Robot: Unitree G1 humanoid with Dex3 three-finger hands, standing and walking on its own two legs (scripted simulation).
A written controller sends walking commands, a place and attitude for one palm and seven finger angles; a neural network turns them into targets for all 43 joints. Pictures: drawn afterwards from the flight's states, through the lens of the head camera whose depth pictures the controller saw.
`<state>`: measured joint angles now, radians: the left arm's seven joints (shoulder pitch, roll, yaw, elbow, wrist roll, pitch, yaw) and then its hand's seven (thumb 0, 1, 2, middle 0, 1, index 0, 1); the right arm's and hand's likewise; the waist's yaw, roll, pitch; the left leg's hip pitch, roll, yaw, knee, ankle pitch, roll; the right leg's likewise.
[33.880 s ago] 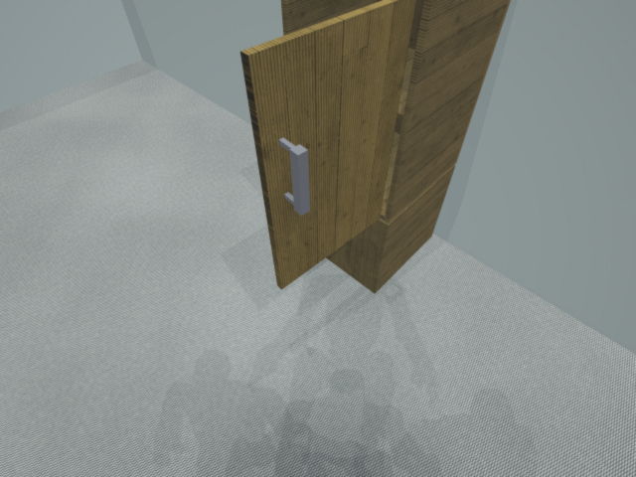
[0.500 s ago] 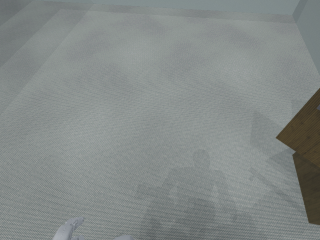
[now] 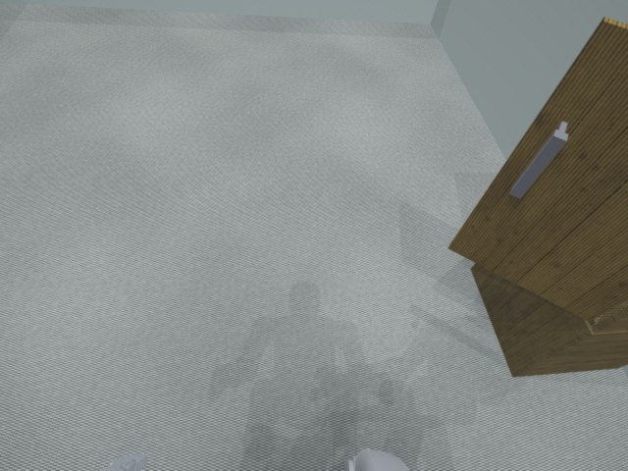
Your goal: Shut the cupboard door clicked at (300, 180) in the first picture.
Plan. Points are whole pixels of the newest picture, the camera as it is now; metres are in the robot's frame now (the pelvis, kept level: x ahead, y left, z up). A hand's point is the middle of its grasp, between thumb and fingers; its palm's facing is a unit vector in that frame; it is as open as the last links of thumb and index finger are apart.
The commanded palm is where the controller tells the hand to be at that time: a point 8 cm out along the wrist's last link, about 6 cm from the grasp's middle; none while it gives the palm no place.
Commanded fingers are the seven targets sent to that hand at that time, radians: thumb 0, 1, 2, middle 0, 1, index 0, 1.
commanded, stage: turn to face it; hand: left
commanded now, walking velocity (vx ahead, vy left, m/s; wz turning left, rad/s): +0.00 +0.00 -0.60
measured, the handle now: (539, 160) +0.65 -0.37 +0.02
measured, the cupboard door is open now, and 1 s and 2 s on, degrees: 52 52 52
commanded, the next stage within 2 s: take the last steps up to it in 0.78 s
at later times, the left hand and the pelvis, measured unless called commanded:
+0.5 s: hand (222, 449) +0.16 +0.13 -0.16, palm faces -0.27 -0.93 -0.24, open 7.4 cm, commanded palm none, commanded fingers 0.00 0.90 0.90 -0.20 -0.30 -0.20 -0.30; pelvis +0.02 -0.04 +0.00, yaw -16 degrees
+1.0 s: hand (258, 424) +0.20 +0.09 -0.16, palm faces -0.42 -0.87 -0.25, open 7.4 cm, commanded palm none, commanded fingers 0.00 0.90 0.90 -0.20 -0.30 -0.20 -0.30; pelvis +0.03 -0.05 -0.01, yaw -26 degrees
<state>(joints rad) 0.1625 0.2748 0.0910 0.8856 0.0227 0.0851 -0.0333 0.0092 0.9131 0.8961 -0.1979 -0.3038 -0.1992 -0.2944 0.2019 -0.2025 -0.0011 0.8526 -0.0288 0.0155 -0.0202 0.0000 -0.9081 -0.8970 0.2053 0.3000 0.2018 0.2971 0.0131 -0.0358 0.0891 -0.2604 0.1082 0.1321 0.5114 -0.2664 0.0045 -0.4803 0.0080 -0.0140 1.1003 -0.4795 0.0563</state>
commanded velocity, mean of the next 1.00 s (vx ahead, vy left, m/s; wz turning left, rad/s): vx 0.04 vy -0.02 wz -0.39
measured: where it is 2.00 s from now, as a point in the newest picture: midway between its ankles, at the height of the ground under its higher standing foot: outside the picture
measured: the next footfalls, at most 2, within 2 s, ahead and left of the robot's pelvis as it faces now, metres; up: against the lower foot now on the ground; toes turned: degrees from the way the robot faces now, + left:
right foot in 0.22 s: +0.02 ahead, -0.16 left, +0.00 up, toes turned -13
left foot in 0.58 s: +0.11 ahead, +0.08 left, +0.00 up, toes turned -14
